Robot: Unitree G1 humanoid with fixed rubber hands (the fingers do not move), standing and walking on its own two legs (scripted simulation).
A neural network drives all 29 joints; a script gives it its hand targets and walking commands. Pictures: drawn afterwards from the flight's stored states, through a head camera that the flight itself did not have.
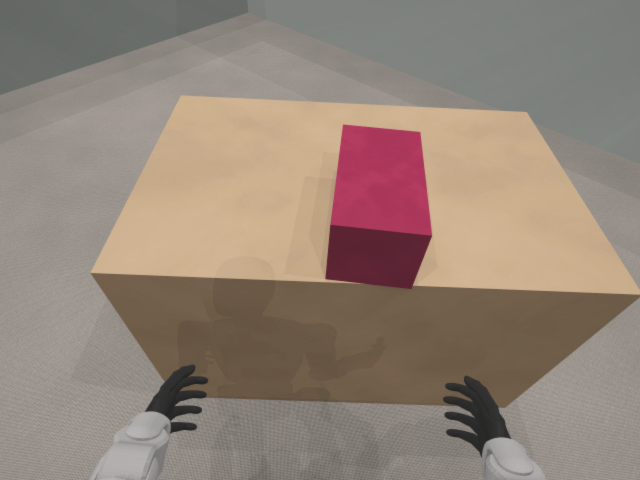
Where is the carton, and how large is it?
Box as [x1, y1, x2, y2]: [325, 124, 431, 288]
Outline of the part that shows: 343,124 330,223 325,278 411,288 431,237 420,133 415,131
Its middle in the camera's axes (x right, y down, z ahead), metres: +0.11 -0.08 +0.76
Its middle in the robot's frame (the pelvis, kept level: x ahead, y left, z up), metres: +0.62 -0.11 -0.04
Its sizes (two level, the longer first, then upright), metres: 0.293 0.161 0.148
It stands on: a pedestal, 0.64 m high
